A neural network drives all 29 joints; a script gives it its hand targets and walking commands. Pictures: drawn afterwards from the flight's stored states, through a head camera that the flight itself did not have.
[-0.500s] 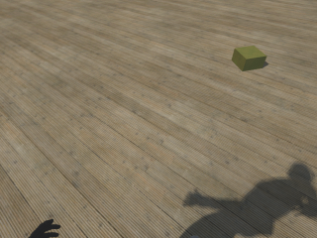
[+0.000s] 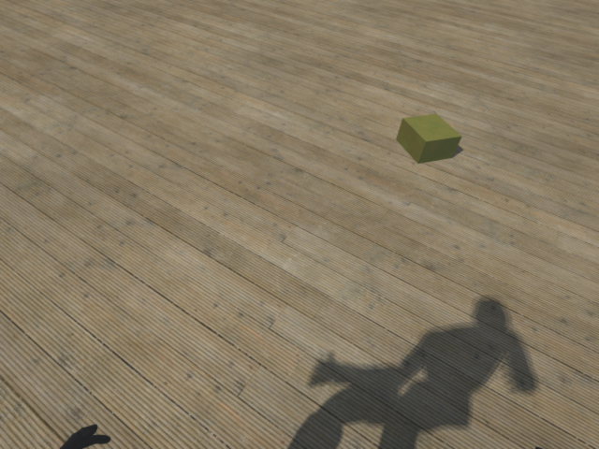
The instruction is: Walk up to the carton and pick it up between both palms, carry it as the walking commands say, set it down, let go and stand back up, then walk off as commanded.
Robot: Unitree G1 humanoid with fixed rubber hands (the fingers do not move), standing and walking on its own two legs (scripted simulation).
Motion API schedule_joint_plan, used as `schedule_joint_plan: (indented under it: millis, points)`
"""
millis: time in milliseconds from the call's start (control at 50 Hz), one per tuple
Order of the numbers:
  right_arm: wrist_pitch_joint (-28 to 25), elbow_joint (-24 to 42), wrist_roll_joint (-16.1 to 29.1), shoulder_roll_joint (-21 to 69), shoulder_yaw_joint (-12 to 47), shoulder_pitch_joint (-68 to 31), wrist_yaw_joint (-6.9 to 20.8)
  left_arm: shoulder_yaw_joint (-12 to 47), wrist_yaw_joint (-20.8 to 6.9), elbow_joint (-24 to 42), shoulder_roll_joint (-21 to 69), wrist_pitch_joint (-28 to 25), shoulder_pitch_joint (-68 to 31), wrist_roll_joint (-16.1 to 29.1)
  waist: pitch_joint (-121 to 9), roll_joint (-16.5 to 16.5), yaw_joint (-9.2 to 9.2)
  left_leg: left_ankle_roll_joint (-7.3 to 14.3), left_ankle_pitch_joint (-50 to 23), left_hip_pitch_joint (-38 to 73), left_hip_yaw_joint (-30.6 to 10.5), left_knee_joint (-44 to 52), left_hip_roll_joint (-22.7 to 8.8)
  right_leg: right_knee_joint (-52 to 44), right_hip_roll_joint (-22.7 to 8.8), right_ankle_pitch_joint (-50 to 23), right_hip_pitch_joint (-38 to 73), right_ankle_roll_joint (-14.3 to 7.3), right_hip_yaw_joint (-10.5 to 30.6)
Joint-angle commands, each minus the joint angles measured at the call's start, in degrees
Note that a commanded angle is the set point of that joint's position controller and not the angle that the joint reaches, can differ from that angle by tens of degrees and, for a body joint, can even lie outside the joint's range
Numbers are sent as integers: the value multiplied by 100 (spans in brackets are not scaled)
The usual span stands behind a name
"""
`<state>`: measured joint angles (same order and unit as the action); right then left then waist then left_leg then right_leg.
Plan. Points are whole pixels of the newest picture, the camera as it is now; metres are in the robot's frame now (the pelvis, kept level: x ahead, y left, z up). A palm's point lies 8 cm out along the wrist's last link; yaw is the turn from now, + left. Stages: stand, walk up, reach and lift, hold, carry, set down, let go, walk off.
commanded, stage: walk up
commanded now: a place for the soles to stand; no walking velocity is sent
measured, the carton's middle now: (427, 138) +1.95 -0.76 -0.69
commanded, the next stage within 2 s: none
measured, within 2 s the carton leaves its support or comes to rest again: neither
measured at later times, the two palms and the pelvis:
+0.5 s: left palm (162, 304) +0.37 +0.25 -0.09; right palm (527, 331) +0.36 -0.39 -0.09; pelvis +0.25 -0.06 -0.01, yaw -6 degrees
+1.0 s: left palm (212, 195) +0.64 +0.22 -0.08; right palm (518, 273) +0.46 -0.40 -0.06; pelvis +0.48 -0.06 +0.01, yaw -11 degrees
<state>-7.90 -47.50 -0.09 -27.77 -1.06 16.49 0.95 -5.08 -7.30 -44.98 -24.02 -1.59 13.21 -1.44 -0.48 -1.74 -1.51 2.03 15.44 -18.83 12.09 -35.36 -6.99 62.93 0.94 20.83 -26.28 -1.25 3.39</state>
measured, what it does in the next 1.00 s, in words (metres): walks ahead: right foot, then left foot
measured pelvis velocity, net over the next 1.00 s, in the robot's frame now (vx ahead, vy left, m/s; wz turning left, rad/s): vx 0.48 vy -0.06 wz -0.19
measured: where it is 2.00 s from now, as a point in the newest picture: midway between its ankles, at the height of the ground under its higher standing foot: (342, 285)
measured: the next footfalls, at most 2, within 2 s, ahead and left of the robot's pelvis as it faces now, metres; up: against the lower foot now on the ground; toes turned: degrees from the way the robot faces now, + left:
right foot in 0.32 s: +0.34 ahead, -0.19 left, +0.00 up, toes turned -2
left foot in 0.64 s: +0.49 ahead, +0.07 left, +0.00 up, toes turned +3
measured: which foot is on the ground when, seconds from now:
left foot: down 0.00-0.32, up 0.34-0.62, down 0.64-1.00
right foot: up 0.00-0.30, down 0.32-0.64, up 0.66-1.00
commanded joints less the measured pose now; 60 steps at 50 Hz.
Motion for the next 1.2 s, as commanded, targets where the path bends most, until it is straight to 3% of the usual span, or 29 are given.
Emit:
schedule_joint_plan:
  millis: [0, 100, 200, 240, 260, 280, 300, 320, 340, 380, 420, 460, 520, 580, 600, 620, 640, 660, 680, 740, 940, 1000, 1020, 1040, 1060, 1080, 1100, 1120, 1180]
  points:
    - [-226, 211, 33, -1546, -641, -148, -77, -317, -95, 184, -1319, -38, -617, 21, 422, 643, 216, 711, 1829, 1158, -1561, 2742, -1590, -626, -709, -1095, -1951, 244, 248]
    - [-164, 198, 18, -1581, -710, -116, -87, -213, -175, 309, -1160, -47, -985, 36, 663, 680, 304, 767, 682, 1595, -661, 2771, -1329, -1702, -671, -1586, -1783, 248, -133]
    - [-52, 211, -95, -1694, -712, -173, -62, -190, -185, 405, -1084, -85, -903, 77, 483, 959, 171, 848, -533, 1807, -2, 2237, -1241, -3040, -465, -1015, -633, -16, -751]
    - [22, 283, -84, -1648, -684, -236, -61, -255, -90, 267, -1139, -109, -227, 65, -83, 784, -147, 775, -1554, 2001, 233, 1164, -1230, -3359, -190, -1082, 179, -174, -999]
    - [56, 304, -81, -1531, -639, -244, -56, -340, 11, 113, -1285, -151, 392, 25, -546, 255, -475, 646, -2209, 1729, 429, -90, -928, -3585, 122, -964, 1134, -280, -995]
    - [79, 413, -58, -1213, -517, -186, -42, -481, 145, -82, -1649, -205, 1352, -7, -1090, -747, -902, 408, -1731, 558, 322, -1893, -501, -3690, -50, -468, 2482, -515, 44]
    - [60, 687, 5, -764, -340, -304, -9, -567, 284, -21, -2199, -240, 1476, -1, -938, -2141, -846, 183, 625, -1459, 16, -3069, 316, -4094, -1072, -48, 3290, -876, 2224]
    - [30, 856, 19, -828, -296, -555, -10, -587, 348, 175, -2396, -226, 1265, 76, -942, -2117, -744, 149, 1551, -2675, -694, -3835, 729, -4691, -1455, 371, 3520, -1254, 4057]
    - [9, 807, 21, -1209, -402, -862, -12, -570, 350, 208, -2204, -242, 884, 165, -930, -868, -616, 209, 1226, -2768, -1203, -3837, 363, -4493, -1429, -194, 3503, -1362, 3971]
    - [-12, 487, 43, -1143, -387, -399, -5, -474, 435, 347, -1833, -251, 446, 202, -805, -637, -312, 76, 797, -2522, -1212, -2930, 117, -3907, -1205, -1162, 3312, -1422, 2699]
    - [4, 209, 34, -1083, -379, -393, -9, -372, 409, 273, -1666, -273, 643, 120, -990, -734, -249, -20, 1329, -1960, -1032, -2092, 118, -3737, -1088, -1944, 2663, -1422, 2148]
    - [7, 151, 13, -1025, -398, -563, -7, -368, 382, 233, -1677, -270, 677, 44, -888, -906, -318, -28, 1589, -1739, -874, -1572, 162, -3896, -1121, -917, 1968, -1557, 2142]
    - [2, 11, -20, -1100, -497, -464, 36, -352, 315, 364, -1684, -224, 45, -35, -480, -947, -130, -38, 547, -1064, -684, -917, 132, -4338, -1127, 1119, 671, -1468, 2092]
    - [-39, -383, -19, -1255, -670, 589, 25, -257, 237, 573, -1409, -186, -941, -42, -825, -274, 752, 44, -640, 1925, -414, -255, 339, -3468, -712, 1816, -1446, -993, 1161]
    - [-67, -530, -71, -1591, -805, 1268, -46, -169, 224, 606, -1056, -192, -918, -47, -1048, 811, 1108, 203, 371, 2996, -1203, 411, -100, -2009, -273, 1721, -2360, -700, 611]
    - [-114, -411, -199, -2094, -918, 1618, -128, -88, 240, 684, -628, -249, -652, -25, -1453, 2184, 1182, 593, 3046, 3385, -3857, 1714, -1744, 131, 437, 1249, -3152, -256, 27]
    - [-102, 2, -65, -2248, -871, 713, -154, -185, 246, 589, -1166, -207, -457, -79, -1107, 1396, 740, 908, 4446, 2858, -4976, 2517, -2411, 958, 140, 871, -3263, -120, 345]
    - [-115, 130, 4, -2053, -802, 108, -155, -267, 202, 394, -1562, -153, -356, -147, -597, 508, 379, 896, 4376, 2105, -4394, 2419, -2291, 1016, -195, 384, -3025, -46, 500]
    - [-141, 172, -20, -1887, -733, -175, -144, -290, 143, 317, -1591, -142, -339, -107, -166, 348, 222, 927, 3792, 1510, -3677, 2319, -2037, 774, -385, 194, -2790, 69, 371]
    - [-137, 227, -45, -1610, -638, -320, -102, -319, 42, 194, -1347, -86, -211, -21, 289, 905, 158, 733, 2834, 537, -2294, 2419, -1413, -71, -502, -205, -1840, 190, 111]
    - [-101, 298, -32, -1647, -729, 62, -78, -246, -98, 402, -1074, -103, -966, 21, 602, 973, 333, 922, 719, 1247, -789, 2316, -1297, -2335, -629, -869, -1035, 161, -426]
    - [-27, 319, -64, -1674, -703, -26, -51, -275, -49, 364, -1099, -159, -517, 13, 219, 1021, 83, 860, -437, 1326, -411, 1498, -1281, -3029, -377, -678, -67, -22, -867]
    - [12, 354, -62, -1548, -653, -116, -42, -329, 25, 246, -1175, -203, -27, 0, -119, 648, -212, 742, -947, 1090, -184, 668, -1126, -3370, -158, -781, 750, -108, -955]
    - [56, 416, -62, -1268, -559, -46, -44, -453, 152, 18, -1424, -261, 891, -33, -700, -263, -640, 540, -1378, 521, 42, -1084, -733, -3648, 64, -558, 2048, -216, -590]
    - [57, 573, 27, -795, -369, 33, -25, -587, 311, -4, -1966, -306, 1484, -63, -925, -1622, -882, 231, -686, -1100, -109, -2713, -75, -4097, -899, 316, 3052, -473, 1538]
    - [54, 799, 76, -598, -261, -254, -33, -574, 395, 142, -2311, -330, 1237, 20, -730, -2353, -738, 122, 1426, -2647, -627, -3527, 707, -4999, -1552, 915, 3259, -823, 3612]
    - [69, 776, 10, -994, -363, -681, -72, -572, 404, 216, -2214, -293, 836, 66, -546, -1184, -626, 188, 1411, -2789, -1200, -3796, 376, -5018, -1647, 1114, 2877, -929, 3885]
    - [93, 585, 66, -1196, -437, -536, -55, -534, 412, 286, -2035, -294, 410, 136, -392, -551, -364, 155, 803, -2657, -1341, -3630, 87, -4611, -1407, 766, 2585, -896, 3238]
    - [91, 159, 52, -1107, -427, -27, -14, -398, 442, 329, -1585, -294, 445, 107, -690, -745, -178, -33, 882, -2131, -1062, -2252, 29, -3987, -1036, -696, 2487, -1158, 1880]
